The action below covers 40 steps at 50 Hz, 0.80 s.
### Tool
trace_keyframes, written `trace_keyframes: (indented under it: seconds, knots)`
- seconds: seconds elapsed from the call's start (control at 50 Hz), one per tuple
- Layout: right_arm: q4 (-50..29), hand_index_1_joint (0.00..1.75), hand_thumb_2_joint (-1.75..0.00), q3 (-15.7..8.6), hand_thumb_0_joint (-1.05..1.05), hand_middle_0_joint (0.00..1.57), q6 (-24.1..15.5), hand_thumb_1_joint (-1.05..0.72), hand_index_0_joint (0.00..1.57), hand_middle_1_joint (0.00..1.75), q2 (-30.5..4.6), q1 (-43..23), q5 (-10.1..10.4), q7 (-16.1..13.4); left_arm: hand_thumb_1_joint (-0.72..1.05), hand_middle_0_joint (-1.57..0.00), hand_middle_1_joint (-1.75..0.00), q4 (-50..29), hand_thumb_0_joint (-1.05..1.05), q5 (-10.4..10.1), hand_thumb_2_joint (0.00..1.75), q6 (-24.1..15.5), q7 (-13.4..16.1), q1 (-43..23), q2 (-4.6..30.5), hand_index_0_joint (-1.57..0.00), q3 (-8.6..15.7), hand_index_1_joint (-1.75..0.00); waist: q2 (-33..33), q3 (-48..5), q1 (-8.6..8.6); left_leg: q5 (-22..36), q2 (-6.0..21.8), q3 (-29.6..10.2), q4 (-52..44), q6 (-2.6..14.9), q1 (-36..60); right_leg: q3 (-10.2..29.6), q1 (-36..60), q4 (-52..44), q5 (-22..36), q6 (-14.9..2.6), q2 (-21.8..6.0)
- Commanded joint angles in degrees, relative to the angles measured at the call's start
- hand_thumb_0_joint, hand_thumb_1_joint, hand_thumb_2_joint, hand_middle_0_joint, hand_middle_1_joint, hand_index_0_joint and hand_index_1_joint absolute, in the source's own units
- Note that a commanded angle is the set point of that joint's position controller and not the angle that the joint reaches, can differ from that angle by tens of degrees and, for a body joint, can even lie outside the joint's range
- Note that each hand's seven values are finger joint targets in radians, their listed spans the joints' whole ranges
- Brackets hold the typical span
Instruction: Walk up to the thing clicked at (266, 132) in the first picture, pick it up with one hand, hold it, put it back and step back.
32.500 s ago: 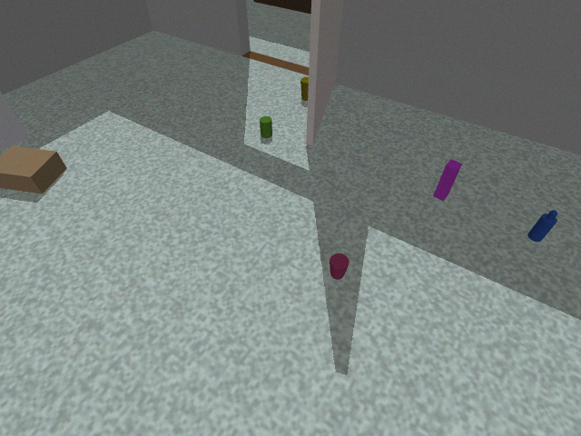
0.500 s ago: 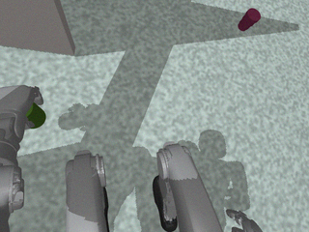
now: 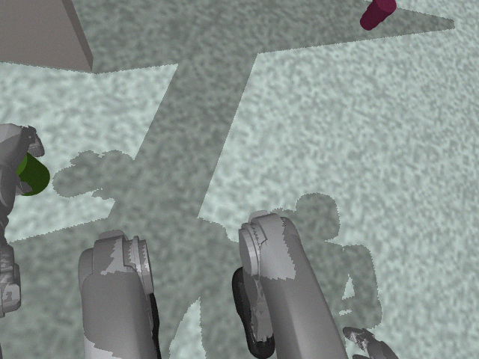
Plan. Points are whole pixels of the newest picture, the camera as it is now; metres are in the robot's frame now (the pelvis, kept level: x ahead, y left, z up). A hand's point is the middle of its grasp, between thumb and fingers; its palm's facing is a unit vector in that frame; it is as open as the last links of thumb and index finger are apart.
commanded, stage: lower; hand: left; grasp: from above
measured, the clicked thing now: (17, 170) +0.45 +0.34 -0.22
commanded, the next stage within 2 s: rest in 0.30 s
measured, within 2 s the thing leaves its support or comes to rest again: rests again in 0.68 s
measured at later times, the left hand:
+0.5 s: hand (30, 176) +0.44 +0.32 -0.23, palm faces -0.44 -0.10 -0.89, open 8.2 cm
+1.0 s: hand (36, 178) +0.44 +0.32 -0.25, palm faces -0.45 -0.12 -0.89, open 8.2 cm
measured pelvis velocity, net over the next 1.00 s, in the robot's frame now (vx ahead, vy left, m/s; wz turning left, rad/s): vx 0.00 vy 0.00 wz -0.07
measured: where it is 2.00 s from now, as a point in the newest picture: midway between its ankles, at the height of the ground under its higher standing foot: (203, 338)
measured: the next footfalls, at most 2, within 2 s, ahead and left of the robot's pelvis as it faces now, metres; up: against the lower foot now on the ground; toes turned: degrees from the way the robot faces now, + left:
none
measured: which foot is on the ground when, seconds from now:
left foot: down 0.00-1.00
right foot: down 0.00-1.00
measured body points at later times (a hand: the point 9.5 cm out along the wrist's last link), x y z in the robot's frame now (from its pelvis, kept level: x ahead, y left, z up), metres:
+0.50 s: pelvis +0.00 +0.00 -0.04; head +0.25 +0.08 +0.33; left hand +0.46 +0.32 -0.18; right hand +0.06 -0.27 -0.14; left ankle +0.08 +0.13 -0.32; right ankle +0.09 -0.12 -0.32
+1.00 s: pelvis +0.00 +0.00 -0.05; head +0.25 +0.09 +0.31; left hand +0.46 +0.32 -0.20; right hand +0.05 -0.27 -0.14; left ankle +0.08 +0.13 -0.32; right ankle +0.09 -0.12 -0.32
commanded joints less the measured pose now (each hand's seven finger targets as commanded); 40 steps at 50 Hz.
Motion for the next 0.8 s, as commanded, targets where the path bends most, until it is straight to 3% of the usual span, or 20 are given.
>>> trace_keyframes:
  seconds: [0.0,0.08,0.22,0.28,0.3,0.36,0.44,0.52,0.58,0.6,0.68,0.78]
  knots:
    - [-0.47,0.30,-0.90,-3.38,0.00,0.20,-0.42,-0.92,0.20,0.30,-14.23,11.63,-0.02,-0.37,0.58,-0.96,-0.78,-7.34,0.00,-1.09,0.80,0.00,1.97,-18.03,16.96,-0.98,0.96,-0.76,16.08,-37.66,0.33,8.54,-0.63,5.24,-11.89,2.57,29.43,-3.69,17.20,-14.01,13.41,-3.55,0.72]
    - [-0.38,0.30,-0.90,-2.70,0.00,0.20,-0.29,-0.91,0.20,0.30,-14.87,11.19,-0.31,-0.29,0.59,-0.96,-0.78,-6.83,0.00,-1.55,0.78,-1.07,1.99,-17.88,17.48,-0.98,1.16,-0.75,16.18,-37.77,0.08,10.38,-0.46,4.73,-10.05,2.49,29.94,-4.22,16.48,-12.35,15.10,-3.38,0.91]
    - [-0.87,0.30,-0.90,-2.01,0.00,0.20,-0.20,-0.91,0.20,0.30,-15.35,10.21,-1.27,0.16,0.65,-0.98,-0.80,-8.54,0.00,-0.04,0.76,-3.41,4.25,-17.83,20.91,-1.01,3.69,-0.76,20.30,-39.03,-0.14,12.27,-0.28,4.46,-7.82,2.03,30.92,-5.17,15.97,-9.38,16.59,-3.43,1.40]
    - [-1.04,0.30,-0.90,-2.16,0.00,0.20,-0.24,-0.91,0.20,0.30,-15.80,9.89,-1.74,0.28,0.66,-0.98,-0.81,-9.46,0.00,-0.28,0.80,-3.44,5.81,-16.73,22.43,-1.01,5.66,-0.78,19.96,-38.82,-0.18,11.80,-0.11,4.80,-6.70,2.14,29.75,-5.05,16.64,-9.11,16.72,-3.13,1.28]
    - [-0.83,0.30,-0.90,-1.87,0.00,0.20,-0.29,-0.91,0.20,0.30,-15.50,9.84,-1.88,0.38,0.66,-0.98,-0.81,-9.16,0.00,0.21,0.80,-3.22,6.07,-17.20,22.20,-1.01,4.96,-0.78,21.24,-38.60,-0.09,11.61,-0.09,5.03,-6.59,2.09,29.28,-4.75,16.70,-8.85,16.83,-3.24,1.39]
    - [-1.11,0.30,-0.90,-2.02,0.00,0.20,-0.55,-0.91,0.20,0.30,-16.23,9.22,-2.09,0.41,0.68,-0.99,-0.82,-9.04,0.00,0.04,0.80,-2.49,6.93,-18.14,23.03,-1.02,5.83,-0.79,23.01,-38.02,-0.57,10.12,0.06,4.53,-6.62,1.82,30.14,-5.72,13.56,-7.71,14.96,-3.63,1.36]
    - [-0.97,0.30,-0.90,-1.14,0.00,0.20,-0.87,-0.90,0.20,0.30,-16.11,8.65,-2.20,0.45,0.63,-0.96,-0.76,-6.10,0.00,0.05,0.78,-1.53,7.11,-18.45,21.72,-0.99,3.78,-0.73,21.14,-34.98,-1.45,7.34,0.00,4.10,-5.85,2.11,27.01,-6.13,11.88,-7.86,12.75,-3.66,1.61]
    - [-0.73,0.30,-0.90,-0.31,0.00,0.20,-1.36,-0.90,0.20,0.30,-16.57,9.19,-2.39,0.65,0.62,-0.96,-0.76,-3.56,0.00,-0.24,0.79,-0.98,6.90,-16.86,21.79,-0.99,3.66,-0.74,20.06,-34.59,-1.55,9.04,0.07,3.59,-5.04,2.10,26.91,-6.69,13.04,-7.20,14.40,-3.35,1.80]
    - [-0.90,0.30,-0.89,0.39,0.00,0.20,-1.70,-0.90,0.20,0.30,-16.64,9.55,-2.68,0.91,0.64,-0.96,-0.80,-2.17,0.00,-0.64,0.82,-1.37,6.70,-17.00,21.28,-0.99,2.85,-0.77,18.81,-34.13,-2.69,9.54,-0.03,3.25,-4.11,2.26,25.41,-6.85,14.12,-6.79,15.22,-3.15,1.89]
    - [-0.73,0.30,-0.90,0.66,0.00,0.20,-1.68,-0.90,0.20,0.30,-16.59,9.09,-2.62,0.87,0.63,-0.96,-0.78,-1.58,0.00,-0.89,0.80,-1.45,6.69,-16.28,21.43,-0.99,2.92,-0.75,18.44,-33.41,-2.09,9.53,0.10,3.26,-3.99,2.28,24.71,-6.87,14.19,-6.90,15.19,-3.05,2.08]
    - [-1.26,0.30,-0.90,1.31,0.00,0.20,-2.05,-0.90,0.20,0.30,-17.41,8.69,-2.88,0.91,0.65,-0.97,-0.79,-1.32,0.00,-0.78,0.81,-2.50,7.32,-16.36,23.31,-1.00,3.95,-0.76,18.81,-32.39,-2.43,9.53,0.09,3.04,-3.06,2.07,24.53,-7.41,13.86,-6.42,14.96,-3.22,2.09]
    - [-1.60,0.30,-0.89,1.57,0.00,0.20,-2.59,-0.89,0.20,0.30,-18.30,8.54,-3.42,1.29,0.69,-0.98,-0.80,-3.64,0.00,0.62,0.81,-3.57,8.96,-16.81,25.38,-1.02,5.56,-0.76,21.66,-33.58,-2.94,11.96,0.36,2.44,-2.65,1.43,27.22,-8.50,13.76,-4.75,16.66,-3.53,2.28]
